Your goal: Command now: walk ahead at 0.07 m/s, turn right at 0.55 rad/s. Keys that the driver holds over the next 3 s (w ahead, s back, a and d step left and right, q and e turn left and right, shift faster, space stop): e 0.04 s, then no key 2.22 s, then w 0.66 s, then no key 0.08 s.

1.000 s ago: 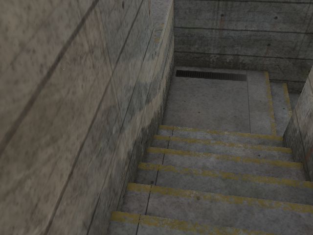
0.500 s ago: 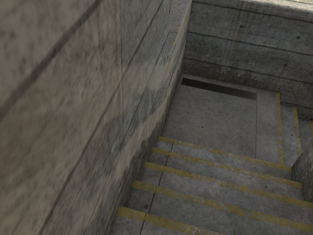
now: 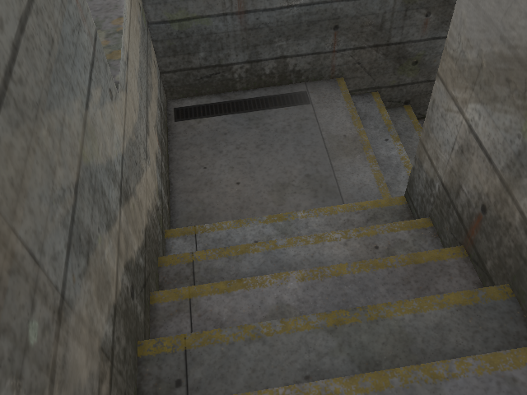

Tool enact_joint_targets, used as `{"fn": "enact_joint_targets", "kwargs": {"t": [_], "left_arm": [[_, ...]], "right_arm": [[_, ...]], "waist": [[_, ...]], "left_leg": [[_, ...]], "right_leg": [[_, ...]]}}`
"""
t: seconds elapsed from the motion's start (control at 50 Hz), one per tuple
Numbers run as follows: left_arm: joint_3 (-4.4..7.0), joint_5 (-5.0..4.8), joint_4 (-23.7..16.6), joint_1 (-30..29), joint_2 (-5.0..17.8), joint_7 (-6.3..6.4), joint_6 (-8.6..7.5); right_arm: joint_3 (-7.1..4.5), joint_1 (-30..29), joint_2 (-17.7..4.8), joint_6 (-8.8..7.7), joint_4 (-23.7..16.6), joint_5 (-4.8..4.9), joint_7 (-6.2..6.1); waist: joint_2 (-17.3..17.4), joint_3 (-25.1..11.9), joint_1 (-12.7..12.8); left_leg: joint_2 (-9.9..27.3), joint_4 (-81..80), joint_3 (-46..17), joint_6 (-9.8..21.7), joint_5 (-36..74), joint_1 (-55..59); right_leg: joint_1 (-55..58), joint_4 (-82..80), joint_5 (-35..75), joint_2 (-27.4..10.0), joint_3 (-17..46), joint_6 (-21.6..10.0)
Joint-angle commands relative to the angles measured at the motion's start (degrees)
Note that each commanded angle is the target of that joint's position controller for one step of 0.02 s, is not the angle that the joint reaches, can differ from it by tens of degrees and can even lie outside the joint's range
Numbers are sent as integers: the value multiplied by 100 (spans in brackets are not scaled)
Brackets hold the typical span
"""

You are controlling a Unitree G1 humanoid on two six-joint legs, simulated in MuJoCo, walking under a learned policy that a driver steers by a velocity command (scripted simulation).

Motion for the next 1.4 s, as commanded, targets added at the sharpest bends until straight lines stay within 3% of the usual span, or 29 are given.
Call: {"fn": "enact_joint_targets", "kwargs": {"t": [0.02, 0.04, 0.06, 0.1, 0.14, 0.16, 0.2, 0.3, 0.44, 0.56, 0.62, 0.66, 0.7, 0.72, 0.74, 0.76, 0.78, 0.8, 0.82, 0.86, 0.88, 0.92, 1.0, 1.08, 1.16, 1.24, 1.34, 1.38, 1.4], "left_arm": [[490, -310, 42, 1666, 1612, 116, 145], [316, -307, -194, 1223, 1166, 210, 209], [197, -203, -296, 902, 894, 290, 238], [-55, -53, -326, 900, 538, 326, 264], [-149, -137, -203, 1010, 550, 371, 148], [-213, -61, -155, 1202, 558, 382, 79], [-323, -161, -24, 1550, 517, 444, 154], [-437, -121, -148, 1794, 560, 587, 422], [-469, -124, -432, 1870, 419, 607, 487], [-426, -103, -502, 1976, 430, 606, 467], [-275, -38, -645, 1731, 610, 611, 503], [-130, -69, -820, 1463, 717, 562, 584], [31, -95, -720, 1709, 902, 457, 709], [76, -133, -676, 1719, 917, 411, 714], [83, -156, -713, 1653, 736, 354, 692], [88, -175, -613, 1466, 382, 265, 625], [2, -100, -819, 1160, -143, 200, 499], [195, -54, -930, 776, 353, 157, 370], [207, -15, -859, 775, 372, 145, 310], [83, 162, -714, 678, 102, 86, 344], [60, 162, -680, 755, 63, 17, 375], [24, 113, -717, 710, 66, -49, 486], [-112, 158, -841, 270, -62, 188, 705], [-202, 151, -1068, -300, -93, 316, 836], [-190, 102, -925, -273, -147, 467, 847], [-295, -11, -958, -816, -408, 474, 789], [-323, -36, -969, -999, -411, 433, 625], [-314, -90, -1154, -1163, -284, 427, 569], [-388, -29, -1276, -1162, -341, 354, 580]], "right_arm": [[-28, 125, -574, -18, -927, -40, 35], [-23, -166, -591, 73, -879, -262, 21], [0, -425, -491, 180, -825, -322, -8], [43, -668, -297, 441, -882, -355, -45], [156, -987, -113, 476, -1042, -346, -143], [199, -1041, -72, 526, -1170, -317, -166], [315, -1600, 49, 539, -1526, -268, -119], [403, -2090, 161, 604, -1835, -214, -82], [416, -2580, 120, 622, -2075, -269, 37], [446, -2586, 62, 566, -2276, -237, 89], [454, -2513, -87, 505, -2321, -247, 144], [437, -2262, -235, 416, -2238, -66, 184], [379, -1265, -370, 500, -1814, 58, 339], [354, -380, -342, 496, -1400, 28, 363], [310, 609, -405, 433, -1020, 27, 329], [322, 1308, -480, 259, -677, 7, 315], [412, 1788, -649, 122, -738, 77, 408], [325, 1492, -862, 72, -606, -13, 314], [312, 1030, -928, 4, -561, -146, 265], [466, 185, -521, -124, -649, -238, 280], [522, -166, -408, -139, -737, -246, 271], [562, -399, -280, -174, -837, -180, 277], [564, 346, -326, -223, -737, -47, 202], [504, 1208, -408, -240, -584, -118, 46], [379, 1681, -492, -327, -396, -149, -2], [319, 1567, -446, -314, -383, -190, -81], [233, 1454, -501, -314, -272, -230, -12], [98, 1440, -668, -374, -340, -176, 47], [105, 923, -526, -382, -460, -161, -54]], "waist": [[-1144, -2578, 779], [-431, -1981, 642], [-254, -1674, 547], [12, -1207, 296], [-234, -1073, 269], [-114, -1020, 297], [-285, -1056, 461], [-358, -1035, 650], [-300, -562, 904], [-359, -497, 936], [-625, -576, 852], [-789, -699, 806], [-1116, -560, 563], [-901, -466, 219], [-246, -233, -203], [1015, -55, -453], [1054, 231, -496], [805, 761, -539], [903, 878, -106], [1126, 432, 222], [1250, 182, 430], [1004, -62, 601], [450, -70, 369], [635, -244, -39], [719, -556, -102], [324, -643, -265], [727, -353, -273], [925, -282, -368], [774, -158, -80]], "left_leg": [[-523, 2767, -682, -53, 590, -4166], [-270, 2095, -1084, -89, 1580, -4021], [-318, 1799, -1084, -149, 2007, -3668], [-440, 1350, -1022, -255, 2818, -3263], [-627, 1650, -1074, -416, 3128, -3484], [-740, 1348, -1009, -456, 3179, -3594], [-908, 1087, -1023, -584, 3273, -4155], [-1146, 1093, -1344, -902, 3119, -4586], [-1363, 1271, -1522, -943, 2880, -4490], [-1075, 96, -1315, -847, 2562, -3785], [-725, -2406, -1102, -673, 2291, -2345], [-528, -4714, -1110, -359, 2695, -445], [-680, -6001, -780, -1, 2511, 1351], [-843, -6412, -468, 67, 2984, 2361], [-630, -7257, -570, 143, 2811, 3138], [-62, -7404, -1429, 132, 1730, 3672], [1365, -7241, -3503, 167, 458, 3642], [1597, -8830, -5010, 401, 118, 2758], [1509, -8739, -4782, 412, 313, 1966], [692, -8126, -3414, 246, 1305, 944], [489, -8025, -2998, 334, 1564, 451], [326, -7942, -2570, 537, 2692, -282], [310, -7521, -2409, 793, 4426, 251], [452, -7323, -2559, 1078, 5260, 1323], [736, -6973, -2646, 1334, 7007, 2315], [980, -6946, -3035, 1625, 6667, 2632], [1221, -7143, -3070, 1840, 6493, 2104], [1080, -7100, -2814, 1703, 6296, 1796], [1059, -7185, -2816, 1288, 5015, 1564]], "right_leg": [[4728, 907, 4861, -2423, 2659, -1682], [3555, 353, 2143, -2295, 2456, -1628], [2500, 92, 834, -2126, 2538, -1500], [850, 93, 370, -1542, 2243, -1219], [314, 556, 1775, -1201, 2084, -838], [189, 513, 1798, -1096, 2070, -747], [524, 586, 980, -924, 2194, -463], [865, 374, -643, -893, 2596, -85], [687, -3, -2060, -847, 2902, -443], [676, -367, -3043, -859, 2932, -903], [444, -1018, -3431, -850, 2921, -933], [-169, -1475, -3559, -866, 2726, -871], [-1041, -1596, -4347, -753, 2438, -698], [-1673, -1403, -4609, -671, 2230, -585], [-2252, -463, -4634, -246, 1771, -345], [-3297, 1752, -4342, 416, 856, -37], [-4805, 3574, -5217, 917, 701, 242], [-5577, 3809, -4063, 1268, 1500, 516], [-5266, 4642, -3514, 1150, 1537, 537], [-4734, 6766, -2789, 1338, 1255, 616], [-4507, 7666, -2551, 1381, 1059, 729], [-4038, 9078, -2162, 1379, 764, 923], [-4536, 10441, -1993, 1114, 537, 973], [-4908, 10393, -2340, 875, 434, 977], [-4926, 10122, -2841, 618, 604, 807], [-5003, 9155, -2686, 265, 690, 756], [-4711, 8321, -2628, -360, 244, 723], [-4471, 7818, -2936, -468, -35, 589], [-4045, 5929, -1821, -974, 564, 607]]}}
